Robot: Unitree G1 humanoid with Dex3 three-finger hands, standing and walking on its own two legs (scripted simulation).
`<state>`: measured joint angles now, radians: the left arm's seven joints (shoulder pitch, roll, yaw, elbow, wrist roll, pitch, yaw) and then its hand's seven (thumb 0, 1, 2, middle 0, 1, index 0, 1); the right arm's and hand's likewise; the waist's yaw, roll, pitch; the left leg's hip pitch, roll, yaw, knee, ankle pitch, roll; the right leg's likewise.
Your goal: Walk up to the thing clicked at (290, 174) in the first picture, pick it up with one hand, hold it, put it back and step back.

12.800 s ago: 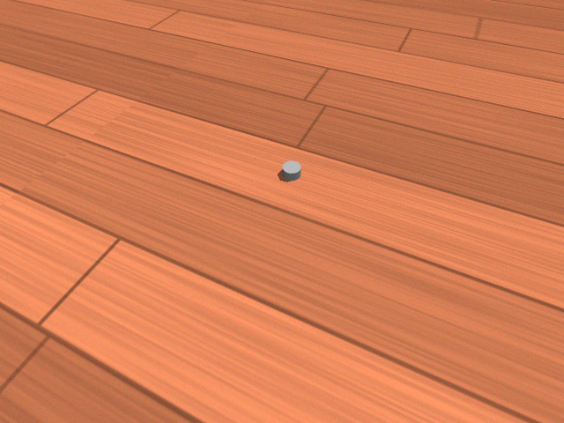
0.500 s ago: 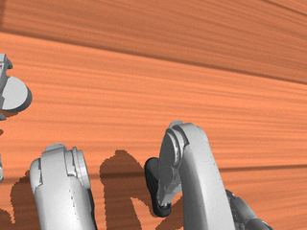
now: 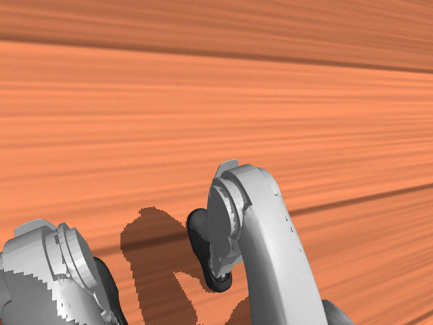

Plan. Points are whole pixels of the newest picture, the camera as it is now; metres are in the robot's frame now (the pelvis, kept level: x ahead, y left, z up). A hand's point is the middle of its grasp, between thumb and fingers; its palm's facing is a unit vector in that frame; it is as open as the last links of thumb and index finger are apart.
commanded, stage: rest palm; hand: left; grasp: from above
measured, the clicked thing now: out of the picture +0.45 +0.34 -0.27
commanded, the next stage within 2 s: close in 0.64 s
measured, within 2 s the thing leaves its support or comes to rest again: neither
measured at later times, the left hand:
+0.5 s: hand out of the picture +0.45 +0.33 -0.25, palm faces -0.45 -0.15 -0.88, open 14.1 cm
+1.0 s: hand out of the picture +0.45 +0.33 -0.25, palm faces -0.45 -0.14 -0.88, open 13.2 cm
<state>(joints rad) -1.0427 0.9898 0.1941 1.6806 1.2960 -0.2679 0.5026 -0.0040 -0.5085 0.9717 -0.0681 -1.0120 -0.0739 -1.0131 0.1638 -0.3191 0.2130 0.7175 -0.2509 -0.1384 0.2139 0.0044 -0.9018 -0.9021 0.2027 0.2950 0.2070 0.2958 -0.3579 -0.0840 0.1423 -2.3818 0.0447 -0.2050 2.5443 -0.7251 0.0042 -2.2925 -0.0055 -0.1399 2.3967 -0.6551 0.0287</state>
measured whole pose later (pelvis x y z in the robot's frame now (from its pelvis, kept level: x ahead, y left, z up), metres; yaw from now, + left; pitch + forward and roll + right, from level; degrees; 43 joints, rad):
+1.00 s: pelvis +0.00 +0.01 +0.00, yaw -2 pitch +28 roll -14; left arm -1.07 1.07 0.16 1.78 1.34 -0.26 0.64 0.00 -0.37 0.93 -0.14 -1.04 -0.16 -1.02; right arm 0.09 -0.36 0.30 0.67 -0.29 -0.23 0.26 0.00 -0.90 -0.90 0.20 0.29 0.21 0.30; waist -0.39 -0.15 0.18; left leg -2.37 0.05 -0.25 2.58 -0.74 0.01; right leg -2.26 0.01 -0.17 2.39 -0.65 0.05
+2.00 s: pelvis -0.01 +0.01 +0.00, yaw -3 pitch +27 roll -15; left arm -1.09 1.08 0.11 1.79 1.29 -0.26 0.63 -0.01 -0.18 0.69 -0.36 -0.90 -0.44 -0.86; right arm 0.07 -0.36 0.33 0.65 -0.29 -0.26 0.26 0.00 -0.90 -0.90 0.20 0.29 0.20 0.29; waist -0.38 -0.15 0.20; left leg -2.35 0.04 -0.26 2.57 -0.73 0.01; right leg -2.23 0.02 -0.18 2.37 -0.64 0.05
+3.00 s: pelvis +0.00 +0.00 +0.01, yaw +0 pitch +32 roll -12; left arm -0.96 0.88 0.12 1.46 1.24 -0.18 0.42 0.00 -0.21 0.68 -0.44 -0.82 -0.53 -0.77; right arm 0.13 -0.34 0.16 0.68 -0.19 -0.17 0.27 0.00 -0.91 -0.90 0.20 0.29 0.21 0.29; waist -0.30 -0.05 0.04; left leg -2.38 0.03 -0.20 2.51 -0.72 0.01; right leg -2.27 -0.01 -0.14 2.35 -0.66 0.04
